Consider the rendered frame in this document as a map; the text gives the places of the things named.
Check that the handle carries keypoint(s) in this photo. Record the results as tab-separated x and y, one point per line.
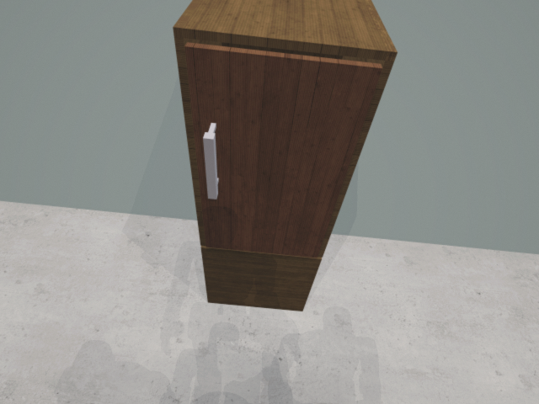
212	180

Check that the cupboard door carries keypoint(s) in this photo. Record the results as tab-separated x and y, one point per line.
286	130

